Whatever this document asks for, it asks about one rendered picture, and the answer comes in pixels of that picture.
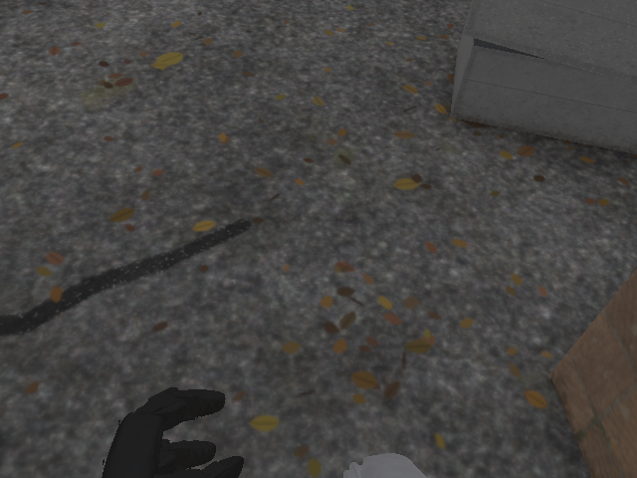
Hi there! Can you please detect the right robot thigh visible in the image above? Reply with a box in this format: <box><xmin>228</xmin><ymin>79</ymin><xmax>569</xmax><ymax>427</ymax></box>
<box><xmin>343</xmin><ymin>453</ymin><xmax>427</xmax><ymax>478</ymax></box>

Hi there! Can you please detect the robot left hand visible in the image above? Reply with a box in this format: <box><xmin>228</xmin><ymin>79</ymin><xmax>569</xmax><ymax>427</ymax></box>
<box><xmin>102</xmin><ymin>387</ymin><xmax>244</xmax><ymax>478</ymax></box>

